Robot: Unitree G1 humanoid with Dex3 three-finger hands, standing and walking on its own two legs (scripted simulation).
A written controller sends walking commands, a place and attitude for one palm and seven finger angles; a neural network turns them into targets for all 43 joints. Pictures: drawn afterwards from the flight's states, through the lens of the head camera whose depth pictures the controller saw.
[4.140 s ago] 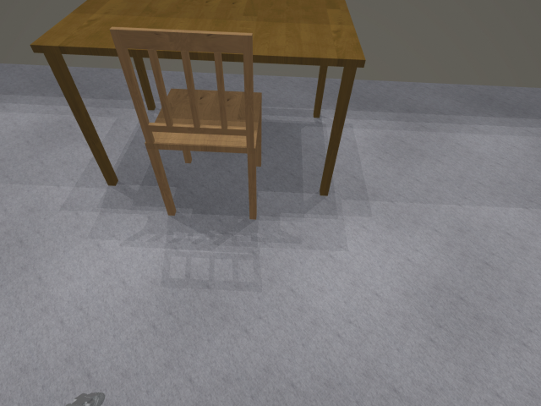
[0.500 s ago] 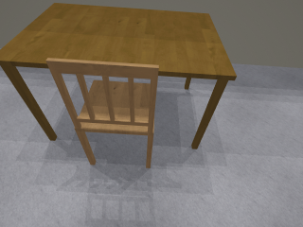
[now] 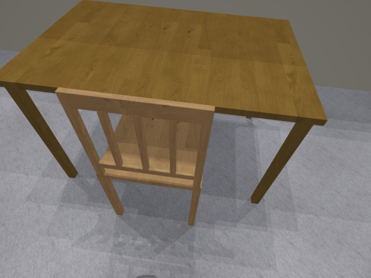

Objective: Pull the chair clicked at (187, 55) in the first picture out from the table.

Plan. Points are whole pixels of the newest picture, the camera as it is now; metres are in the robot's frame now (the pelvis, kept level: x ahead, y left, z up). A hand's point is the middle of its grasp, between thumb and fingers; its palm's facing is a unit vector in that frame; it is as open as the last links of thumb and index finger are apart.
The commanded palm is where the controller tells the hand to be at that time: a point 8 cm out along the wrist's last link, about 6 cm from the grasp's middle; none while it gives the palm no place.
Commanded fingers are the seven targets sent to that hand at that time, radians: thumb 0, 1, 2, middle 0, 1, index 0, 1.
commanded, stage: come to a stop and stand still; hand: left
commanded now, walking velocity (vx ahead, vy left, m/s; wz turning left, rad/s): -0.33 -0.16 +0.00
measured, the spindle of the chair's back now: (142, 144) +0.51 +0.19 -0.11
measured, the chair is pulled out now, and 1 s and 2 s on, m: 0.00 0.00 0.00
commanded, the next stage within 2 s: look again from close up in 1.00 s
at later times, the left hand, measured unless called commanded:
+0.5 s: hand out of the picture +0.06 +0.19 -0.17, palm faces +0.00 -0.96 -0.27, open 7.3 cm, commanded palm none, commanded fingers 0.00 0.90 0.90 -0.20 -0.30 -0.20 -0.30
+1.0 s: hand out of the picture -0.01 +0.10 -0.17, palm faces +0.02 -0.98 -0.20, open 7.3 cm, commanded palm none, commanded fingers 0.00 0.90 0.90 -0.20 -0.30 -0.20 -0.30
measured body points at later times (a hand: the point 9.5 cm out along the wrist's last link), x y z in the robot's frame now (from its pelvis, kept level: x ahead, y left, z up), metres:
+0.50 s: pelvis +0.00 -0.02 +0.00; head +0.02 -0.02 +0.45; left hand +0.06 +0.24 -0.15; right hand +0.05 -0.26 -0.16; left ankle +0.07 +0.10 -0.74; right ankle -0.03 -0.14 -0.73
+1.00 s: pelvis -0.01 -0.07 +0.00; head -0.01 -0.08 +0.45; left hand -0.01 +0.16 -0.15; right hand -0.05 -0.27 -0.16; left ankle +0.00 +0.10 -0.74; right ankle -0.03 -0.14 -0.74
